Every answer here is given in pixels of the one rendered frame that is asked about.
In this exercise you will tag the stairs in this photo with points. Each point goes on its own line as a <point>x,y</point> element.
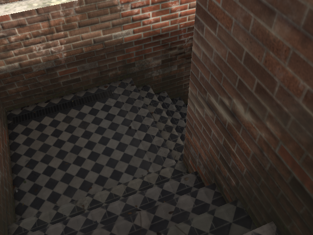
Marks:
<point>170,117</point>
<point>170,201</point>

